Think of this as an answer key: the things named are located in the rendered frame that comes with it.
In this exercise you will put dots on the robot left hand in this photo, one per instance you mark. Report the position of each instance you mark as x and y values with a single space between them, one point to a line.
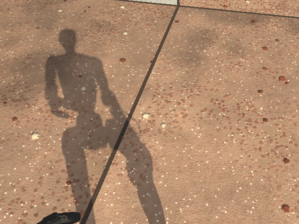
61 218

